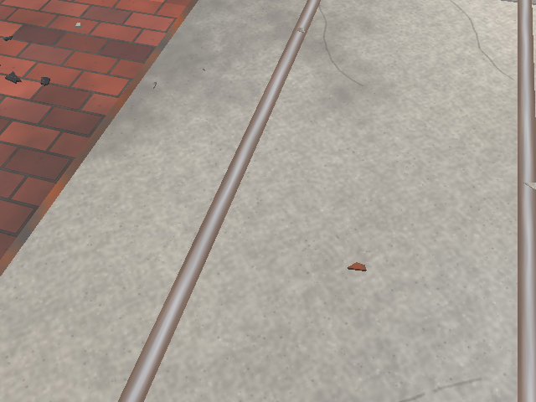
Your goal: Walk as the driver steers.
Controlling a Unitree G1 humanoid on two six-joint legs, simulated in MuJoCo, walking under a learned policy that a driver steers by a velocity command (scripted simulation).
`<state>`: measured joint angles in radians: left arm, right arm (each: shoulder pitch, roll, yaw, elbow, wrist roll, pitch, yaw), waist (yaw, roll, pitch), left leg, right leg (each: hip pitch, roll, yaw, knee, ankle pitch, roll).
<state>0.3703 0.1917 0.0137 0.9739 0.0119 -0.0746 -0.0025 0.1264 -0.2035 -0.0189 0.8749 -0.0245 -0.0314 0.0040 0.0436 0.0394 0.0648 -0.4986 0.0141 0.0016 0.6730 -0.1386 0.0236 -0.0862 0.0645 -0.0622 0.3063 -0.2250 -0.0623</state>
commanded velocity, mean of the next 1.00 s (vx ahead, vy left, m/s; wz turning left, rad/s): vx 0.03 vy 0.00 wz -0.32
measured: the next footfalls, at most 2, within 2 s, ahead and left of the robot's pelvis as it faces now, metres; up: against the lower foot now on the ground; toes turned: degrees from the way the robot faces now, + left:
left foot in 0.06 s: +0.15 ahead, +0.10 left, +0.00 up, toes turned +1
right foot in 0.50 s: +0.01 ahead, -0.11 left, +0.00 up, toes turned -18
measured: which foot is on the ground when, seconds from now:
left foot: up 0.00-0.04, down 0.06-0.50, up 0.52-0.98, down 1.00-1.00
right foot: down 0.00-0.08, up 0.10-0.48, down 0.50-1.00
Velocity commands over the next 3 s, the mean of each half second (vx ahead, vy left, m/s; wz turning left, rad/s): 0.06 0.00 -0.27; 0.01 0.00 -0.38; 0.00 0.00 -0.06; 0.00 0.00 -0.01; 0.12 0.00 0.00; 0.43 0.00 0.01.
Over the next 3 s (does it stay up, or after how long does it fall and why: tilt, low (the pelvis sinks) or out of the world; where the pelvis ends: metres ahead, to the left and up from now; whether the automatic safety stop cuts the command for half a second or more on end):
stays up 0.28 -0.13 -0.03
